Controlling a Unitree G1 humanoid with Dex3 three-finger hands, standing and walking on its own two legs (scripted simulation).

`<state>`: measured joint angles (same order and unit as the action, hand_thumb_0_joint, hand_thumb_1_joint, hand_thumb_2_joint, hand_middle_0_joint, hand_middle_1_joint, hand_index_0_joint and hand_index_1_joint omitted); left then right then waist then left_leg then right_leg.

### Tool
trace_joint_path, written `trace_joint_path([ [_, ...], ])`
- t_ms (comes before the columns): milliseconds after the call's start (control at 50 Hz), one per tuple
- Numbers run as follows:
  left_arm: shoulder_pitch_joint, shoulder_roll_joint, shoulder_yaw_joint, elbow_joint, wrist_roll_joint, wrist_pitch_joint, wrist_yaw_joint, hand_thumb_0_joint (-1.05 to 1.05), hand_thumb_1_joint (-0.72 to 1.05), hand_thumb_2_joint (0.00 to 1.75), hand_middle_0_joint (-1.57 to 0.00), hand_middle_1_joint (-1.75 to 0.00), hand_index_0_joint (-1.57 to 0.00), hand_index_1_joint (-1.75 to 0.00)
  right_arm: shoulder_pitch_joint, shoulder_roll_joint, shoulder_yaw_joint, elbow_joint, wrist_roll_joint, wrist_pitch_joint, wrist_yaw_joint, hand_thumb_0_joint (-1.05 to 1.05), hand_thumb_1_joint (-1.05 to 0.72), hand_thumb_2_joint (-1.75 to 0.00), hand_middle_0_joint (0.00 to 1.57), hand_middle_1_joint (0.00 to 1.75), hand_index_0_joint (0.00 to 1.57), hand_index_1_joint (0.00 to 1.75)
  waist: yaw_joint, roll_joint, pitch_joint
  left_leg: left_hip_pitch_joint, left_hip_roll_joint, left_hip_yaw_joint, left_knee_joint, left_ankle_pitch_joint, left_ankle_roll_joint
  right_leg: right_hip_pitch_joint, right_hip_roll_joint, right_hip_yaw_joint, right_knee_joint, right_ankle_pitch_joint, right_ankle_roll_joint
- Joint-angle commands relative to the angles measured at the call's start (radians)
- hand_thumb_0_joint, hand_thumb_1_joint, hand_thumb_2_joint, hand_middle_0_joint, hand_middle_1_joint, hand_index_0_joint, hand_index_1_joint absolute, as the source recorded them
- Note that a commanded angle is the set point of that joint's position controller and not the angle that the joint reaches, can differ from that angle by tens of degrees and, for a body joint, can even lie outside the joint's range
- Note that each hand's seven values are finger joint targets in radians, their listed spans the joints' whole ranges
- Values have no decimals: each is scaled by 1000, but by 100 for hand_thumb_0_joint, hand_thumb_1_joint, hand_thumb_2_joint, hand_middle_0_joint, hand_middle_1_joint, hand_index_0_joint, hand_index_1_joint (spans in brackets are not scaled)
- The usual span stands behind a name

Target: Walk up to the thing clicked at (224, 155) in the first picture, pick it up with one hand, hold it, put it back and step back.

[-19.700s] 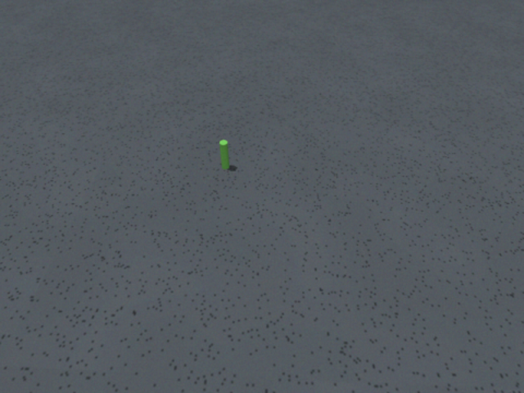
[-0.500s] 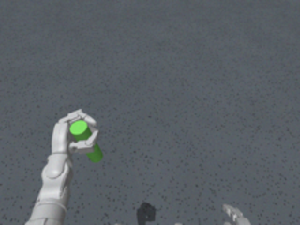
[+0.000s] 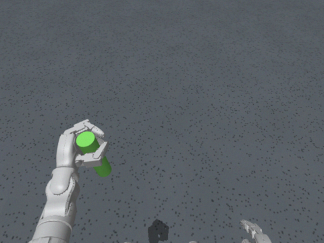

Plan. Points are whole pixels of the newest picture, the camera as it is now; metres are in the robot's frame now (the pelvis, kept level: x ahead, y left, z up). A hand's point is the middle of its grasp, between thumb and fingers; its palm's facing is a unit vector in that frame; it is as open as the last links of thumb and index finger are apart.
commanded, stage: hold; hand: left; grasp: from the side
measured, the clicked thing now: (96, 156) +0.34 +0.18 -0.01
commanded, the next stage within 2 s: crouch in 0.12 s
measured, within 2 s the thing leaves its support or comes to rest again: neither
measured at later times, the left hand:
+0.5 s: hand (99, 149) +0.34 +0.17 +0.02, palm faces +0.10 -1.00 -0.02, open 5.6 cm
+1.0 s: hand (111, 170) +0.39 +0.18 -0.22, palm faces +0.10 -0.99 -0.02, open 5.5 cm
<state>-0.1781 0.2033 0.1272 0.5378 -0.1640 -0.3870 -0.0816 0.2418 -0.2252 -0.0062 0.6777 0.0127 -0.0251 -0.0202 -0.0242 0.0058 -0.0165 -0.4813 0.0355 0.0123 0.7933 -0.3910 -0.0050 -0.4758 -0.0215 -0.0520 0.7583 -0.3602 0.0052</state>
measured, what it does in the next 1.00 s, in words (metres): lowers itself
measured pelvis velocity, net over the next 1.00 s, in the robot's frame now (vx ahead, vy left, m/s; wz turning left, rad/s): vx -0.05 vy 0.00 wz -0.02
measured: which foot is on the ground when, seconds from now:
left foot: down 0.00-1.00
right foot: down 0.00-1.00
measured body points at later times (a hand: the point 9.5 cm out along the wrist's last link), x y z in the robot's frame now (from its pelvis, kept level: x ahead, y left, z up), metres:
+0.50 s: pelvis -0.01 +0.00 -0.01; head +0.05 +0.01 +0.44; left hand +0.33 +0.22 +0.02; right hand +0.11 -0.25 -0.12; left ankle +0.01 +0.12 -0.71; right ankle +0.02 -0.12 -0.71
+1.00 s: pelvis -0.05 +0.00 -0.20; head +0.12 +0.02 +0.22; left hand +0.38 +0.23 -0.22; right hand +0.05 -0.27 -0.33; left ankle +0.01 +0.12 -0.71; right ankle +0.02 -0.12 -0.71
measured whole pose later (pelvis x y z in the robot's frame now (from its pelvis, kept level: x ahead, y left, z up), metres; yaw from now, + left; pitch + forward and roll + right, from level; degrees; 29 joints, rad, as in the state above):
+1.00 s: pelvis -0.05 +0.00 -0.20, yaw -1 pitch +31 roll -3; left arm -0.60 0.30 0.33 1.05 -0.12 -0.76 -0.12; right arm 0.17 -0.26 0.00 0.70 -0.07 -0.03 0.08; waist -0.11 0.00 -0.19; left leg -1.61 0.04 -0.03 1.73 -0.67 0.00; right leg -1.60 -0.04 -0.06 1.69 -0.63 -0.01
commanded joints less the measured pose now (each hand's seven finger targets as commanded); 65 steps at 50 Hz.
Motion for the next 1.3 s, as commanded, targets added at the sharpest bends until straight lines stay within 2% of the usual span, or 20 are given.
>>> trace_joint_path([
  [0,-354,147,62,-236,-9,-91,1,0,61,124,-132,-138,-132,-138,-25,-134,-43,-114,0,-35,-17,0,-91,-90,20,30,20,30,-8,13,-272,104,-25,-10,-120,203,11,105,25,14,-101,224,-16],
  [120,-311,127,55,-200,-13,-84,0,0,60,124,-132,-138,-133,-138,-25,-140,-49,-112,1,-39,-14,0,-91,-90,20,30,20,30,-4,-5,-268,95,-22,-13,-122,209,11,106,28,11,-99,226,-19],
  [160,-369,145,54,-285,-11,-93,6,0,60,122,-131,-137,-132,-137,-23,-134,-47,-113,0,-38,-14,0,-92,-91,20,30,20,30,-1,34,-305,124,-24,-7,-118,235,7,125,25,15,-95,251,-20],
  [220,-366,141,52,-266,-10,-83,9,0,64,121,-133,-134,-133,-133,-28,-137,-49,-115,4,-40,-13,0,-88,-90,20,30,20,30,-3,10,-261,96,-23,-10,-125,205,10,111,25,13,-105,225,-18],
  [240,-308,115,45,-172,-3,-73,11,0,64,121,-133,-134,-134,-133,-32,-135,-49,-117,5,-40,-11,0,-87,-90,20,30,20,30,-6,-11,-226,74,-22,-11,-128,183,11,92,27,11,-103,204,-19],
  [280,-355,134,56,-235,-4,-87,16,0,63,121,-132,-134,-133,-133,-25,-137,-53,-113,0,-39,-9,0,-86,-90,20,30,20,30,-4,15,-285,89,-22,-10,-117,199,10,95,25,12,-94,216,-20],
  [340,-309,93,55,-138,-6,-92,26,0,66,123,-133,-135,-134,-134,-24,-136,-50,-110,-4,-39,-1,0,-86,-90,20,30,20,30,-10,-10,-209,35,-21,-13,-103,170,11,42,27,8,-79,190,-20],
  [400,-384,122,74,-141,7,-136,37,0,64,121,-131,-133,-132,-132,-11,-139,-57,-96,-13,-40,6,0,-86,-90,20,30,20,30,-15,-3,-250,16,-21,-17,-63,183,12,5,25,9,-37,202,-21],
  [460,-376,99,78,-5,12,-174,28,0,62,121,-131,-134,-133,-133,-2,-140,-61,-81,-22,-43,19,0,-87,-90,20,30,20,30,-33,-31,-244,-72,-21,-24,8,158,14,-80,26,12,24,181,-20],
  [560,-476,150,121,51,18,-280,2,0,57,121,-131,-136,-132,-135,18,-151,-69,-71,-37,-46,36,0,-87,-90,20,30,20,30,-44,18,-353,-205,-29,-32,159,94,15,-246,24,27,165,117,-27],
  [580,-486,133,99,89,19,-299,-10,0,55,121,-131,-136,-132,-135,23,-149,-65,-65,-45,-46,42,0,-87,-90,20,30,20,30,-52,19,-391,-231,-28,-38,202,114,15,-283,26,21,206,122,-30],
  [600,-517,172,135,90,18,-322,-10,0,55,121,-132,-136,-133,-135,32,-158,-67,-66,-45,-45,43,0,-88,-90,20,30,20,30,-46,27,-420,-275,-30,-41,244,105,16,-321,27,22,248,111,-31],
  [700,-576,180,137,213,21,-399,-43,0,51,122,-132,-136,-133,-136,36,-180,-57,-73,-57,-43,58,0,-88,-90,20,30,20,30,-70,53,-551,-455,-32,-58,445,134,18,-523,25,25,447,113,-41],
  [740,-633,231,186,208,17,-426,-45,0,49,121,-129,-133,-129,-133,25,-189,-56,-77,-62,-38,64,0,-88,-90,20,30,20,30,-45,100,-618,-497,-34,-61,506,118,15,-601,24,30,512,81,-44],
  [840,-694,240,212,282,21,-451,-35,0,47,124,-127,-133,-127,-134,35,-203,-59,-62,-74,-28,77,0,-89,-91,20,30,20,30,-72,77,-696,-675,-33,-67,643,53,19,-719,23,42,640,29,-42],
  [860,-708,266,237,260,17,-458,-34,0,50,123,-126,-132,-126,-133,32,-206,-57,-64,-77,-27,78,0,-89,-90,20,30,20,30,-58,91,-736,-692,-34,-63,671,68,19,-717,22,49,665,45,-41],
  [900,-725,250,214,299,31,-460,-41,0,55,126,-129,-135,-128,-135,47,-211,-57,-44,-84,-23,84,0,-90,-91,20,30,20,30,-80,89,-777,-729,-34,-69,732,95,22,-775,22,39,730,68,-43],
  [1060,-927,381,311,405,72,-478,-21,0,57,130,-129,-138,-129,-138,66,-219,-38,-9,-111,-7,95,0,-90,-91,20,30,20,30,-119,110,-818,-943,-30,-63,929,14,23,-955,18,42,907,-9,-40],
  [1220,-1034,452,342,546,132,-486,-16,0,51,130,-130,-138,-130,-139,59,-236,-13,-4,-135,9,113,0,-91,-91,20,30,20,30,-160,161,-780,-1114,-30,-55,1044,-148,15,-1144,24,0,1060,-151,-45],
  [1280,-1117,512,362,533,141,-482,-15,0,52,129,-131,-138,-130,-139,72,-257,-4,2,-141,11,113,0,-91,-91,20,30,20,30,-184,207,-805,-1125,-28,-58,1097,-151,15,-1192,23,-19,1119,-139,-44],
])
